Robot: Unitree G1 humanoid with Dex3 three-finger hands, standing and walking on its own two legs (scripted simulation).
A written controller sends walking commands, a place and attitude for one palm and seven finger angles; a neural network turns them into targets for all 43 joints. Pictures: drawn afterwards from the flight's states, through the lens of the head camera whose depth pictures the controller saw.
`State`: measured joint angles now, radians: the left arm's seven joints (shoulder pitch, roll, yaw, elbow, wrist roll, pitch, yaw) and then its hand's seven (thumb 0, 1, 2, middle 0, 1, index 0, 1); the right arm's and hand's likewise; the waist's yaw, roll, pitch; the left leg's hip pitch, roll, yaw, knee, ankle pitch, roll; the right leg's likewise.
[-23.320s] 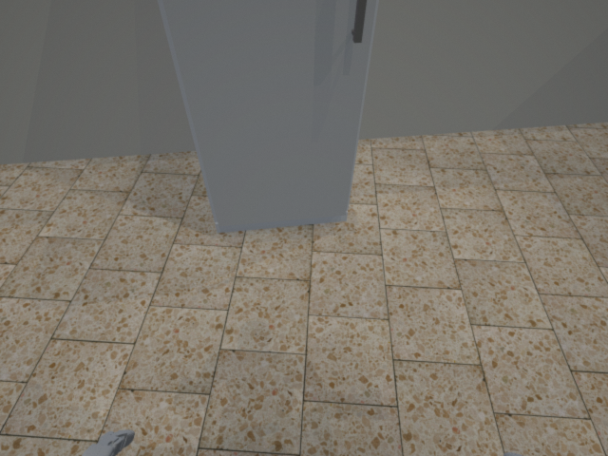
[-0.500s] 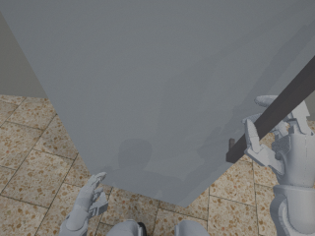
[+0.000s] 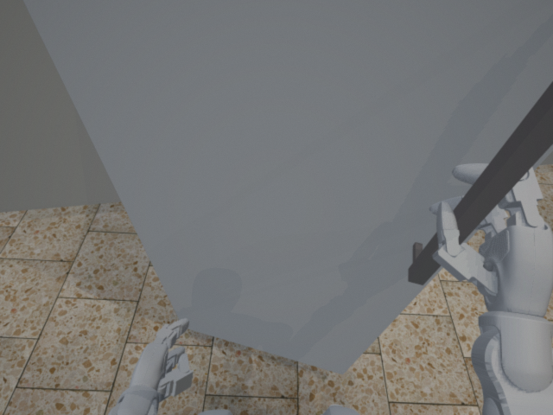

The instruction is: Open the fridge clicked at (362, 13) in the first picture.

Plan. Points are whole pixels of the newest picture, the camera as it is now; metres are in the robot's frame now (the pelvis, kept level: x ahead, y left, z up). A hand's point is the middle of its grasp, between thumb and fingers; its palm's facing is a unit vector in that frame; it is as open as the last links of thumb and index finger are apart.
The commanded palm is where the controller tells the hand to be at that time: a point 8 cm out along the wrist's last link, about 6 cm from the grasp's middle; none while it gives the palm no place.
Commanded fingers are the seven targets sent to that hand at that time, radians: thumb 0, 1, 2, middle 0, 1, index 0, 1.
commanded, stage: walk backward, drawing the door open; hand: right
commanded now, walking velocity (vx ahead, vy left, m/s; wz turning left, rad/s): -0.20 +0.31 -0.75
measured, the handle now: (489, 171) +0.31 -0.17 +0.26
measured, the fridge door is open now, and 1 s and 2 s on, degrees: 24 68 73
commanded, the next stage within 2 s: stop walking and hold the door back in 1.02 s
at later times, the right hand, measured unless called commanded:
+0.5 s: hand out of the picture +0.10 -0.05 +0.19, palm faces +0.43 +0.88 -0.20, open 7.2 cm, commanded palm +0.05 -0.08 +0.20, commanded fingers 0.00 -0.90 -0.90 0.45 1.40 0.45 1.40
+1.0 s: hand out of the picture -0.01 +0.10 +0.19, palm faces +0.71 +0.67 -0.22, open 7.7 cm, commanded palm -0.07 +0.09 +0.20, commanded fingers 0.00 -0.90 -0.90 0.45 1.40 0.45 1.40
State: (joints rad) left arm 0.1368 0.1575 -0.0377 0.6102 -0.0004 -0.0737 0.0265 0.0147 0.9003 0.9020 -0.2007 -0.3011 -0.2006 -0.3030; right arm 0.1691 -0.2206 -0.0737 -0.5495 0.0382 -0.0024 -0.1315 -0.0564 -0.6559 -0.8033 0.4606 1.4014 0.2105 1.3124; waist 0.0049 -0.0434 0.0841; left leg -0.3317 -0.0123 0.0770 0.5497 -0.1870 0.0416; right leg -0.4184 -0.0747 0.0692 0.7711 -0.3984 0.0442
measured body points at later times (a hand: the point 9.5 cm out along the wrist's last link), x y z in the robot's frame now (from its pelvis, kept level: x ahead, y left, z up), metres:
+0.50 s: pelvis -0.10 +0.17 -0.01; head -0.07 +0.16 +0.44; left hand +0.13 +0.30 -0.10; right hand +0.08 -0.09 +0.20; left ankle -0.01 +0.27 -0.73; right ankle -0.10 -0.05 -0.71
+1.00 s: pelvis -0.11 +0.37 -0.01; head -0.09 +0.35 +0.44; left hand +0.16 +0.41 -0.09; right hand -0.05 +0.06 +0.20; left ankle +0.01 +0.47 -0.73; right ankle -0.17 +0.17 -0.70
